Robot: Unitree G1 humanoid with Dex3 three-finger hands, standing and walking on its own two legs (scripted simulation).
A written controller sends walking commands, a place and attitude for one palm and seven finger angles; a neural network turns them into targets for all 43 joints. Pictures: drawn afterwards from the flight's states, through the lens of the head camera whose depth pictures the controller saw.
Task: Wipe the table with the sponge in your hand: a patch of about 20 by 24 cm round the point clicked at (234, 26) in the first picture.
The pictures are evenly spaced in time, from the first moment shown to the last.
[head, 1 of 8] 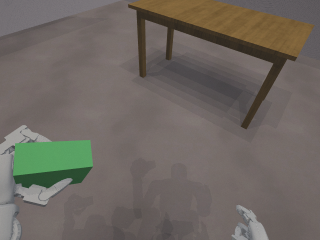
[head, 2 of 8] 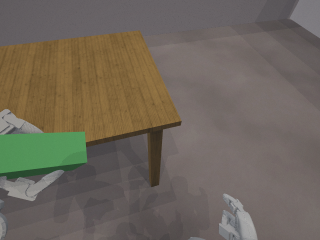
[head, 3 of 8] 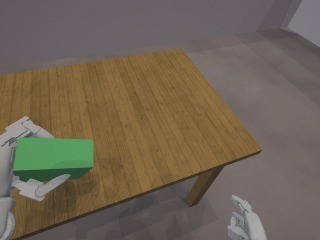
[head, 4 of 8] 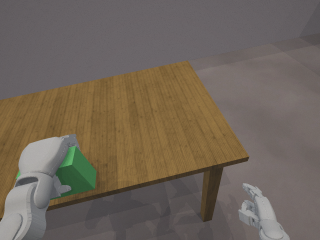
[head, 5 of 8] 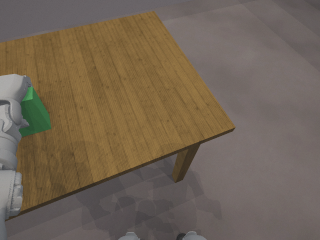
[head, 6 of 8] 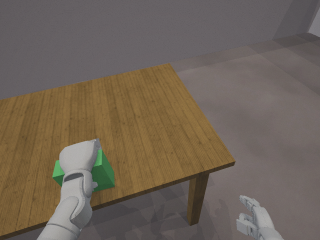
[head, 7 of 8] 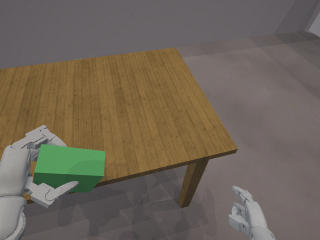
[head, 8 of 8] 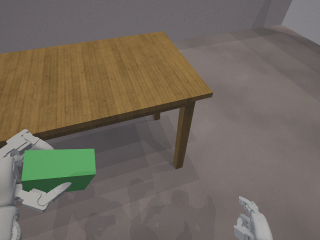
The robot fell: no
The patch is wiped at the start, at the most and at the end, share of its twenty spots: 0.00 1.00 1.00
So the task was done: yes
